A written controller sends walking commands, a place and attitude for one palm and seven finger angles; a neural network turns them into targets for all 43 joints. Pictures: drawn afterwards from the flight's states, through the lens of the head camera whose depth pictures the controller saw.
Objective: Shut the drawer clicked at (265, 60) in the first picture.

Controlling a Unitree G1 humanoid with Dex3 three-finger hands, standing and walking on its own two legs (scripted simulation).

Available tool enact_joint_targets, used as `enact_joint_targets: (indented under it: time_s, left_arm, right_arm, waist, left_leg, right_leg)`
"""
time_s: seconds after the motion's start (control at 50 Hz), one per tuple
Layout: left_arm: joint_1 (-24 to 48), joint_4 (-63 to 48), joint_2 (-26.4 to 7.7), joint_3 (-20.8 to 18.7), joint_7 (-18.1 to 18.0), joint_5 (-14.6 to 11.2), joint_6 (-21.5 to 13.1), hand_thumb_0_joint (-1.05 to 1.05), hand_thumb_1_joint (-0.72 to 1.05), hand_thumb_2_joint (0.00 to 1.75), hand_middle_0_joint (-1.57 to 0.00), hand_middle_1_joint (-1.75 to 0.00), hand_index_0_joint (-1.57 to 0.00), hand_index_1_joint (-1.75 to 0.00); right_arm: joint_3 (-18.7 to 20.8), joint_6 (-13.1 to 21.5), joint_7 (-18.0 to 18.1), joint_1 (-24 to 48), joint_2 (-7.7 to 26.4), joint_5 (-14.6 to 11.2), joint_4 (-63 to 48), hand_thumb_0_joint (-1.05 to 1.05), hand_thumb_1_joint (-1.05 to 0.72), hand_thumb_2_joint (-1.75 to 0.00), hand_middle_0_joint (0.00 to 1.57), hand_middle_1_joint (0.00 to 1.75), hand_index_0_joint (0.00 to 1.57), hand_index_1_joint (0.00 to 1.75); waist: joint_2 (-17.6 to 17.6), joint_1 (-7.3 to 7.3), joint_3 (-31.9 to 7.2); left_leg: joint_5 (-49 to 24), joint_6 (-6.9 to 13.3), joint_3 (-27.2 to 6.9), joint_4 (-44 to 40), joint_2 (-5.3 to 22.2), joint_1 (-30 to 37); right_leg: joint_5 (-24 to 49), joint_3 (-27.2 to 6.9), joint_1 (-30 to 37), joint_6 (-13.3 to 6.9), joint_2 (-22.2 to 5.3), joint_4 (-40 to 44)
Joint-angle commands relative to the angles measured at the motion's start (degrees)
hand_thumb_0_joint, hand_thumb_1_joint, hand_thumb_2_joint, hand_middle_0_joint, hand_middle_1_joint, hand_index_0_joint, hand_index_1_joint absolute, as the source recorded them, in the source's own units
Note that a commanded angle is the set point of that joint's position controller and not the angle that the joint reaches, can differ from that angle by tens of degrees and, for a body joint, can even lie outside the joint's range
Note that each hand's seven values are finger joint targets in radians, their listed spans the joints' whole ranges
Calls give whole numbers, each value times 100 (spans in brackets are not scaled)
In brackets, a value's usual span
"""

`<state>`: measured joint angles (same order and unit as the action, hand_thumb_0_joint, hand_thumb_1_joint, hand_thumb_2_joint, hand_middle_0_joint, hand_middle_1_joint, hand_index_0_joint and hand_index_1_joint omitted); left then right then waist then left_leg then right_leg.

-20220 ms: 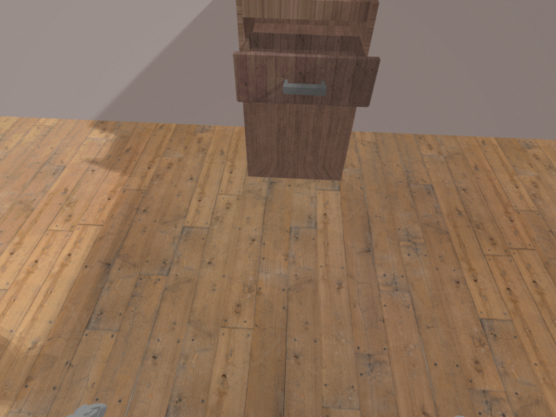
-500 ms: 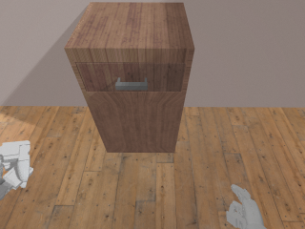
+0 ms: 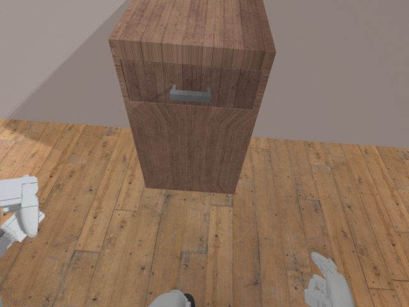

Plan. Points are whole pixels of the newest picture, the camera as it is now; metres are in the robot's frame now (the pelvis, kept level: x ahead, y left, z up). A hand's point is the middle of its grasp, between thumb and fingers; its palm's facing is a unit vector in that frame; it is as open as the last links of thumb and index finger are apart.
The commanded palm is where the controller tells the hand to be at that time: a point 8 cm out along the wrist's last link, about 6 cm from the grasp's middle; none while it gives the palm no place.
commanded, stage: step back with the hand held close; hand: left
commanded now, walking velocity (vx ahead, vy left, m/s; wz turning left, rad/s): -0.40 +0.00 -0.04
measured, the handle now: (191, 92) +0.75 +0.09 -0.05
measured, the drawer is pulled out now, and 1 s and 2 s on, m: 0.00 0.00 0.00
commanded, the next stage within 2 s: stop stepping back and stand still in 0.32 s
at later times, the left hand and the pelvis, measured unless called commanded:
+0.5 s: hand (9, 271) +0.13 +0.23 +0.18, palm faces +0.18 -0.87 -0.46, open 3.3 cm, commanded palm +0.05 +0.28 +0.19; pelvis -0.11 +0.02 +0.00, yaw -5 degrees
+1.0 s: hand out of the picture +0.03 +0.26 +0.19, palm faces +0.23 -0.84 -0.50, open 3.3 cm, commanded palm -0.01 +0.31 +0.19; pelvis -0.17 +0.05 +0.01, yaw -6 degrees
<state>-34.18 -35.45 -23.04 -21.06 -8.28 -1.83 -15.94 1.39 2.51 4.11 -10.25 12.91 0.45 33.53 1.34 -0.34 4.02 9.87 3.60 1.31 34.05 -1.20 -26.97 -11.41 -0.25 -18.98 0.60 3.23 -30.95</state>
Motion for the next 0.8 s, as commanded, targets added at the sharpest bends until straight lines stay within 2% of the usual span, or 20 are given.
enact_joint_targets:
  time_s: [0.0,0.06,0.18,0.24,0.26,0.3,0.32,0.34,0.38,0.44,0.46,0.48,0.5,0.54,0.64,0.66,0.68,0.72,0.74,0.78]
  left_arm:
    - [-83,-1038,-1020,-1027,-93,42,-418,0,90,90,-140,-160,-140,-160]
    - [114,-1165,-1150,-1162,-52,45,-386,0,90,90,-140,-160,-140,-160]
    - [-205,-1137,-821,-589,31,-297,-320,0,90,90,-140,-160,-140,-160]
    - [503,-1275,-1211,-717,-4,-263,-495,0,90,90,-140,-160,-140,-160]
    - [804,-1405,-1447,-956,-84,-233,-529,0,90,90,-140,-160,-140,-160]
    - [922,-1129,-1047,-511,73,-174,-382,0,90,90,-140,-160,-140,-160]
    - [869,-1251,-1076,-521,120,-193,-293,0,90,90,-140,-160,-140,-160]
    - [742,-1289,-1179,-692,159,-255,-324,0,90,90,-140,-160,-140,-160]
    - [100,-1141,-1338,-1096,144,-374,-338,0,90,90,-140,-160,-140,-160]
    - [-928,-1297,-1289,-1301,144,-501,-197,0,90,90,-140,-160,-140,-160]
    - [-1115,-1440,-1354,-1411,129,-495,-144,0,90,90,-140,-160,-140,-160]
    - [-1217,-1620,-1338,-1304,116,-445,-93,0,90,90,-140,-160,-140,-160]
    - [-955,-1900,-1472,-1362,73,-415,-12,0,90,90,-140,-160,-140,-160]
    - [-134,-1256,-1061,-1089,45,-287,292,0,90,90,-140,-160,-140,-160]
    - [925,-755,-622,-352,-203,49,94,0,90,90,-140,-160,-140,-160]
    - [1013,-833,-562,-195,-188,53,82,0,90,90,-140,-160,-140,-160]
    - [1205,-1088,-716,-278,-186,91,2,0,90,90,-140,-160,-140,-160]
    - [797,-1182,-855,-472,-71,47,-42,0,90,90,-140,-160,-140,-160]
    - [531,-1495,-928,-632,-67,66,-30,0,90,90,-140,-160,-140,-160]
    - [-265,-1809,-997,-735,-50,14,-33,0,90,90,-140,-160,-140,-160]
  right_arm:
    - [249,388,144,656,859,15,-1016,0,-90,-90,20,30,20,30]
    - [318,462,40,592,737,81,-964,0,-90,-90,20,30,20,30]
    - [235,523,-158,315,533,136,-558,0,-90,-90,20,30,20,30]
    - [184,370,-95,157,450,111,-360,0,-90,-90,20,30,20,30]
    - [90,453,-61,220,378,237,-289,0,-90,-90,20,30,20,30]
    - [239,591,79,314,618,43,-363,0,-90,-90,20,30,20,30]
    - [213,589,109,551,700,5,-550,0,-90,-90,20,30,20,30]
    - [227,615,68,616,759,29,-603,0,-90,-90,20,30,20,30]
    - [206,634,-24,725,731,148,-750,0,-90,-90,20,30,20,30]
    - [152,459,-155,637,507,150,-930,0,-90,-90,20,30,20,30]
    - [177,423,-183,622,520,46,-1016,0,-90,-90,20,30,20,30]
    - [185,334,-175,530,443,-23,-990,0,-90,-90,20,30,20,30]
    - [232,184,-166,511,489,39,-893,0,-90,-90,20,30,20,30]
    - [213,89,-98,484,304,-30,-778,0,-90,-90,20,30,20,30]
    - [70,687,207,142,602,25,-350,0,-90,-90,20,30,20,30]
    - [130,824,265,207,771,-10,-495,0,-90,-90,20,30,20,30]
    - [74,883,245,170,761,-55,-581,0,-90,-90,20,30,20,30]
    - [68,973,118,250,567,-12,-515,0,-90,-90,20,30,20,30]
    - [82,967,29,282,491,31,-605,0,-90,-90,20,30,20,30]
    - [64,960,-111,330,433,58,-730,0,-90,-90,20,30,20,30]
  waist:
    - [1397,-17,-829]
    - [983,43,-1037]
    - [1179,99,-1453]
    - [-697,-99,-1289]
    - [-480,-112,-1430]
    - [-760,-233,-1228]
    - [162,-134,-1266]
    - [1139,-51,-1404]
    - [1532,134,-1648]
    - [1400,284,-1746]
    - [1065,290,-1771]
    - [-369,126,-1398]
    - [-1394,140,-910]
    - [-1087,-191,-181]
    - [99,-170,-263]
    - [808,-119,-120]
    - [1235,-33,-287]
    - [1676,-125,-561]
    - [1869,-68,-496]
    - [1047,72,-734]
  left_leg:
    - [3630,471,-2288,-2903,1762,-1236]
    - [3036,581,-2179,-2892,2044,-1234]
    - [1367,-506,-951,-2599,1372,1097]
    - [155,-591,-183,516,518,2668]
    - [116,-571,-129,663,486,2659]
    - [-865,-413,-146,-330,368,2808]
    - [-1636,-234,-665,-995,692,2909]
    - [-1137,-32,-1419,-2036,1166,2629]
    - [2292,-424,-2157,-3545,1779,1076]
    - [1875,-619,-590,-2768,1015,214]
    - [1722,-654,-16,-1557,505,280]
    - [1328,-808,430,739,-110,1087]
    - [1278,-745,69,2982,-399,906]
    - [1117,-570,-603,3899,287,-38]
    - [928,-204,20,-755,359,1324]
    - [995,1,-885,-1536,874,1308]
    - [692,255,-1897,-1859,1412,1397]
    - [3017,233,-2709,-2916,1570,845]
    - [3283,207,-2767,-3084,1556,671]
    - [2658,205,-2152,-2812,1482,634]
  right_leg:
    - [-806,-114,1460,35,340,-1347]
    - [-1375,-272,1360,-40,402,-2854]
    - [-2017,292,899,-300,135,652]
    - [-725,-1304,-1293,-778,-1644,2384]
    - [593,-1194,-1215,-893,-1930,2004]
    - [769,17,-952,-302,-857,897]
    - [137,205,-859,1,-207,315]
    - [-1398,250,-484,76,318,-453]
    - [-2722,98,754,-259,545,-1892]
    - [-2239,598,1673,-357,580,-534]
    - [-1979,347,1464,-366,159,533]
    - [-2276,-753,-265,-514,-1008,2022]
    - [-3427,-2399,-1955,-1023,-2417,2898]
    - [-3954,-1851,-2361,-1203,-2266,2467]
    - [-1896,-20,-345,-447,-1278,794]
    - [-1425,235,-257,-177,-836,-58]
    - [-1242,357,-322,-1,-488,-666]
    - [-1889,35,-31,-22,-218,-1610]
    - [-1698,-79,-27,-79,-199,-1896]
    - [-1493,24,433,-140,-214,-1335]
